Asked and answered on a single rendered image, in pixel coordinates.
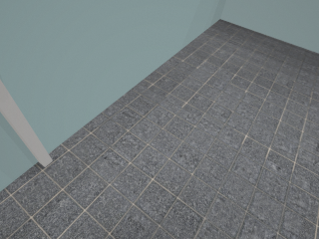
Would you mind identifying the panel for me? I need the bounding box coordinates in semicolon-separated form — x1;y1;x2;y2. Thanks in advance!
0;80;53;167

